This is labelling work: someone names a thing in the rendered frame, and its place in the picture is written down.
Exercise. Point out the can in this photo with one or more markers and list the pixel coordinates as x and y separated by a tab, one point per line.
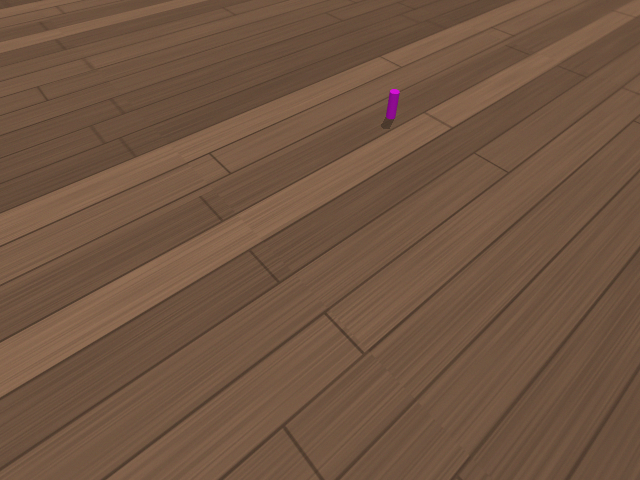
392	103

